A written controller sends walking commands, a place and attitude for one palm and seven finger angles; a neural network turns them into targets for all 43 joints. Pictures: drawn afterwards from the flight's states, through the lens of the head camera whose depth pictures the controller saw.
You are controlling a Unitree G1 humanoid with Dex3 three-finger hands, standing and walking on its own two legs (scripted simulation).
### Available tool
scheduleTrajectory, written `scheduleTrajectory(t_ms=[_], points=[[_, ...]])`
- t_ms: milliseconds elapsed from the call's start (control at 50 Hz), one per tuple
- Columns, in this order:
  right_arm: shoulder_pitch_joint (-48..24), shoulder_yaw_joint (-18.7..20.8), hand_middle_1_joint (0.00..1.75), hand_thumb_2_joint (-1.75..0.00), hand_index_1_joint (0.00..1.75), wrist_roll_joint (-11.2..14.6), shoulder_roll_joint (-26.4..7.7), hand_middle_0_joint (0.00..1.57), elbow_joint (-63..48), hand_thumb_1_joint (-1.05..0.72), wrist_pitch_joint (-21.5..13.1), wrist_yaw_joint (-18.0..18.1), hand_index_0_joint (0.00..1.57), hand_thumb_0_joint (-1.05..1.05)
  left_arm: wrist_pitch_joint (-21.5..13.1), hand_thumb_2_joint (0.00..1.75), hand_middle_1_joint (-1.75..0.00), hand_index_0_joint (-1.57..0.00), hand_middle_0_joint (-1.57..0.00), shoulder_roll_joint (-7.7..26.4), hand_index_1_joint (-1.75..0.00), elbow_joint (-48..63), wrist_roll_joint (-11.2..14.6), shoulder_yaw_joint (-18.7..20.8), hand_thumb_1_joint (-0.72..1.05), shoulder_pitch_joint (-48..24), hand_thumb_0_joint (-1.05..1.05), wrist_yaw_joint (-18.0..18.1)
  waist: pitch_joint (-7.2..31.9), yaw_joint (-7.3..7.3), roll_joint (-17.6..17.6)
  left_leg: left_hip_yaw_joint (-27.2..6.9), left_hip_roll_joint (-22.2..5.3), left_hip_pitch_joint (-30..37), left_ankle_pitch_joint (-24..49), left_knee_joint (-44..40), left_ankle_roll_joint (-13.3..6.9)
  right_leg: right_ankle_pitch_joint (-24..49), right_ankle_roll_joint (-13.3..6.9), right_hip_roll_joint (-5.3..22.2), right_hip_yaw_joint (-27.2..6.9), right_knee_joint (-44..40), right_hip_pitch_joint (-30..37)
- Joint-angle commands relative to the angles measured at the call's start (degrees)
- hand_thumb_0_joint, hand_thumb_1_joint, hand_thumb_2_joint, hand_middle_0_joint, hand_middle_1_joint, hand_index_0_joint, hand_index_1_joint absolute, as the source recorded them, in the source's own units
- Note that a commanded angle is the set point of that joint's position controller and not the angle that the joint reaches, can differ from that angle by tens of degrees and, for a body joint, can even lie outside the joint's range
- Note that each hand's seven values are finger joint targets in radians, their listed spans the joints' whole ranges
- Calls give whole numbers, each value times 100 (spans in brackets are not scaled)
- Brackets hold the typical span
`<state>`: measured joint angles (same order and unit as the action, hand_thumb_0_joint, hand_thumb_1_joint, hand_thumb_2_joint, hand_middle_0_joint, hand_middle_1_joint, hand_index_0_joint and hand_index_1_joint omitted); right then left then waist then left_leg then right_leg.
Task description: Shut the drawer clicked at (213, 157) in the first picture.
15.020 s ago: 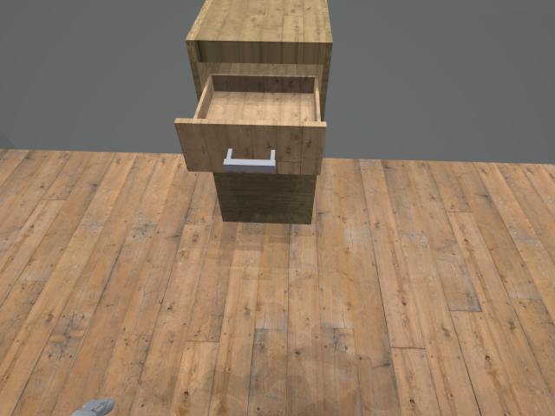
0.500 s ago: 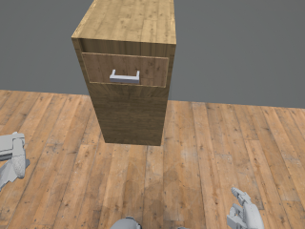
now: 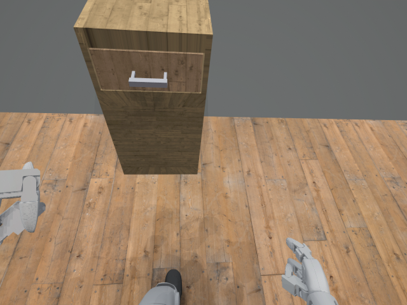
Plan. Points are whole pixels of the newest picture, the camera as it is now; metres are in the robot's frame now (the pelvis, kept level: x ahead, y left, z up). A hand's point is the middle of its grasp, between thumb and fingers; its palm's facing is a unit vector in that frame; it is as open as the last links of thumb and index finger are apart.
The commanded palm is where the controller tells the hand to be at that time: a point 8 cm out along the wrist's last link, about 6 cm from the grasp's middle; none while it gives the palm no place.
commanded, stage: stop stepping back and stand still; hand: left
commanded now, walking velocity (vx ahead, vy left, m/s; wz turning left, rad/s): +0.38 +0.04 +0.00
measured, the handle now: (149, 78) +0.79 +0.23 -0.07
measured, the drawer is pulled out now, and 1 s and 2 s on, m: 0.00 0.00 0.00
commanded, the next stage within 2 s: let the arm hang, fingers relaxed in 0.82 s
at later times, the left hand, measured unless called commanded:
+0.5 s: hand out of the picture +0.14 +0.28 +0.20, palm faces +0.37 -0.82 -0.44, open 3.2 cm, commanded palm +0.11 +0.32 +0.19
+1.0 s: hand out of the picture +0.17 +0.31 +0.08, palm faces +0.31 -0.84 -0.45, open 3.2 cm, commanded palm none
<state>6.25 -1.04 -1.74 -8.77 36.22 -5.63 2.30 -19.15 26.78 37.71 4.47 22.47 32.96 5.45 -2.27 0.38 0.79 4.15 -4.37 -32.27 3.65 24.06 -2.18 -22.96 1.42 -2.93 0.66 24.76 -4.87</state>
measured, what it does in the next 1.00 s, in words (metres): steps on the spot: left foot, then right foot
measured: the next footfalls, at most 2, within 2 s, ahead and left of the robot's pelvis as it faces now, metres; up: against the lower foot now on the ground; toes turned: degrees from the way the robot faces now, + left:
left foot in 0.54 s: +0.03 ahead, +0.15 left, +0.00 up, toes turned +4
right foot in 0.84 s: -0.01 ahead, -0.06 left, +0.00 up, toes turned -2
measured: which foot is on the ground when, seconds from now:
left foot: down 0.00-0.36, up 0.38-0.52, down 0.54-1.00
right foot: down 0.00-0.54, up 0.56-0.82, down 0.84-1.00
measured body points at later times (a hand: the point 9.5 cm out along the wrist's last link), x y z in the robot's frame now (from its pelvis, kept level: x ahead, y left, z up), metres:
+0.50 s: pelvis -0.03 +0.04 +0.01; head -0.04 +0.07 +0.46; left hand +0.11 +0.32 +0.22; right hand +0.13 -0.18 -0.07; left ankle +0.02 +0.13 -0.70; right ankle -0.09 -0.08 -0.72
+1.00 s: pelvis -0.03 +0.06 +0.00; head -0.03 +0.04 +0.45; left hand +0.15 +0.36 +0.10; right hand +0.12 -0.19 -0.11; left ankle -0.01 +0.15 -0.72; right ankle -0.04 -0.06 -0.72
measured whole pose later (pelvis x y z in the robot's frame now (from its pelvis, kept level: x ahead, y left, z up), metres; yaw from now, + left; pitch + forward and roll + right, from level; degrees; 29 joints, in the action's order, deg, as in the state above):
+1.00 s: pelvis -0.03 +0.06 +0.00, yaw +3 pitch +1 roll -1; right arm 12.2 2.0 -0.6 -14.9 42.5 -3.3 -0.1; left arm -6.4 18.9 9.8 -0.7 13.9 25.2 3.8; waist 2.2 -0.3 3.5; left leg 1.5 0.3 -22.5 -18.1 39.7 -2.3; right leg -21.6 -0.2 0.8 5.2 37.4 -17.1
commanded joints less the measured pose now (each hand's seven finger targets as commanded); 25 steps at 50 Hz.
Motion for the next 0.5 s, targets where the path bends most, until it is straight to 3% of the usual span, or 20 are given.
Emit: scheduleTrajectory(t_ms=[0, 40, 100, 140, 160, 180, 200, 220, 240, 260, 280, 300, 320, 340, 360, 380, 400, 420, 460, 480], points=[[-83, 365, 30, -90, 30, 112, -911, 20, -1002, -90, -125, 205, 20, 0, -98, 90, -160, -140, -140, 907, -160, 757, 217, 1040, 90, 915, 0, 145, 849, 87, 32, -365, 112, 3458, -1589, 917, 424, -791, -607, 737, 25, -930, -3064], [-35, 365, 30, -90, 30, 106, -919, 20, -999, -90, -30, 253, 20, 0, 78, 90, -160, -140, -140, 837, -160, 677, 200, 980, 90, 777, 0, 196, 393, 157, -76, -357, 257, 3135, -1933, 1368, 481, -1612, -778, 896, -145, -1157, -3385], [82, 385, 30, -90, 30, 137, -957, 20, -909, -90, -69, 356, 20, 0, 281, 90, -160, -140, -140, 739, -160, 587, 85, 811, 90, 199, 0, 286, -125, 222, -519, -551, 259, 2950, -1898, 1930, 400, -1702, -833, 1095, -225, -1155, -3717], [109, 373, 30, -90, 30, 157, -1008, 20, -817, -90, -154, 422, 20, 0, 328, 90, -160, -140, -140, 690, -160, 511, -19, 639, 90, -419, 0, 312, -477, 265, -388, -694, 207, 2784, -2048, 1617, 375, -1669, -686, 907, 56, -834, -3684], [38, 372, 30, -90, 30, 166, -1051, 20, -815, -90, -222, 447, 20, 0, 329, 90, -160, -140, -140, 692, -160, 653, -39, 580, 90, -732, 0, 301, -499, 277, -9, -809, 173, 2710, -2235, 1174, 372, -1653, -580, 738, 189, -558, -3478], [36, 365, 30, -90, 30, 167, -1080, 20, -814, -90, -309, 459, 20, 0, 305, 90, -160, -140, -140, 668, -160, 723, -74, 555, 90, -819, 0, 299, -542, 251, 514, -1158, 57, 2556, -2738, 479, 359, -1606, -474, 464, 268, -152, -3191], [-12, 361, 30, -90, 30, 149, -1116, 20, -848, -90, -384, 439, 20, 0, 278, 90, -160, -140, -140, 654, -160, 795, -77, 588, 90, -790, 0, 301, -435, 177, 1125, -1718, -147, 2118, -3800, -658, 461, -1678, -359, 31, 348, 350, -2562], [-45, 363, 30, -90, 30, 128, -1153, 20, -910, -90, -451, 405, 20, 0, 254, 90, -160, -140, -140, 643, -160, 950, -65, 674, 90, -653, 0, 317, -164, 61, 1813, -2295, -396, 1400, -4938, -2086, 747, -1612, -310, -484, 504, 1187, -1446], [-61, 360, 30, -90, 30, 102, -1171, 20, -900, -90, -481, 351, 20, 0, 215, 90, -160, -140, -140, 720, -160, 1123, -103, 767, 90, -667, 0, 331, 89, -50, 2140, -2514, -580, 887, -5515, -2725, 948, -1464, -317, -733, 539, 1895, -644], [-89, 362, 30, -90, 30, 90, -1071, 20, -910, -90, -522, 294, 20, 0, 156, 90, -160, -140, -140, 972, -160, 1372, -104, 932, 90, -583, 0, 311, 428, -128, 2041, -2435, -607, 910, -5266, -2686, 986, -1343, -341, -716, 449, 2012, -418], [3, 374, 30, -90, 30, 37, -986, 20, -935, -90, -530, 200, 20, 0, 145, 90, -160, -140, -140, 947, -160, 1394, -64, 1032, 90, -55, 0, 277, 950, -200, 1666, -1970, -512, 968, -4577, -2427, 1004, -1310, -415, -711, 544, 1768, 42], [12, 396, 30, -90, 30, 23, -963, 20, -1011, -90, -497, 108, 20, 0, 141, 90, -160, -140, -140, 855, -160, 1475, -49, 979, 90, 407, 0, 222, 1236, -250, 1610, -1292, -284, 901, -3921, -1864, 898, -1307, -489, -641, 569, 1111, 419], [97, 404, 30, -90, 30, 86, -916, 20, -1041, -90, -419, 56, 20, 0, 158, 90, -160, -140, -140, 871, -160, 1491, -64, 1031, 90, 810, 0, 197, 1314, -240, 986, -503, 230, 924, -3276, -373, 694, -1298, -602, -104, 24, 107, 204], [168, 455, 30, -90, 30, 146, -849, 20, -1021, -90, -269, 30, 20, 0, 218, 90, -160, -140, -140, 878, -160, 1519, -56, 1078, 90, 1050, 0, 176, 1081, -121, -645, 9, 818, 1597, -2339, 2256, 585, -1865, -781, 1172, -1434, -1400, -1628], [153, 521, 30, -90, 30, 134, -956, 20, -919, -90, -145, 16, 20, 0, 317, 90, -160, -140, -140, 783, -160, 1459, 60, 1206, 90, 935, 0, 236, 802, -161, -1350, -360, 885, 1322, -2281, 3993, 514, -2248, -1278, 2218, -2670, -2034, -2852], [285, 482, 30, -90, 30, 152, -885, 20, -782, -90, -18, 11, 20, 0, 422, 90, -160, -140, -140, 542, -160, 1323, 73, 854, 90, 587, 0, 200, 324, 128, -1139, -755, 529, 502, -1849, 4435, 442, -1924, -1526, 2121, -2045, -1615, -2683], [223, 391, 30, -90, 30, 180, -746, 20, -822, -90, -71, 55, 20, 0, 412, 90, -160, -140, -140, 532, -160, 898, 23, 944, 90, 260, 0, 280, 160, 202, -904, -816, 171, 368, -2075, 3762, 351, -1336, -1371, 1957, -1606, -1393, -2267], [213, 344, 30, -90, 30, 162, -766, 20, -793, -90, -127, 117, 20, 0, 439, 90, -160, -140, -140, 424, -160, 462, -34, 791, 90, 140, 0, 344, -45, 203, -784, -669, 44, 559, -2255, 2785, 265, -924, -1078, 1720, -1059, -1186, -2092], [118, 326, 30, -90, 30, 216, -893, 20, -727, -90, -299, 248, 20, 0, 486, 90, -160, -140, -140, 176, -160, 174, -177, 378, 90, -337, 0, 396, -216, 180, -443, -376, 103, 1517, -2018, 659, 107, -166, -720, 1323, -503, -463, -1798], [204, 309, 30, -90, 30, 228, -978, 20, -697, -90, -408, 301, 20, 0, 451, 90, -160, -140, -140, 224, -160, 96, -206, 379, 90, -434, 0, 430, -41, 134, 211, -453, 29, 2065, -1801, -50, 26, 400, -541, 1002, -320, 203, -1646]])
